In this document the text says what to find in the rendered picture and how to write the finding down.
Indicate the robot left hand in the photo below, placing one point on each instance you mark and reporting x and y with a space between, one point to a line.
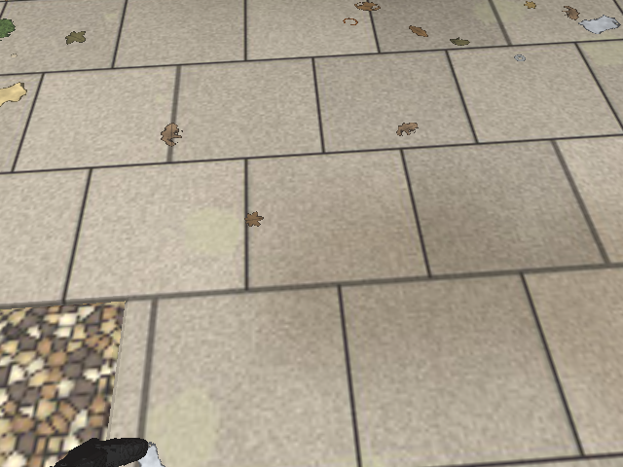
110 453

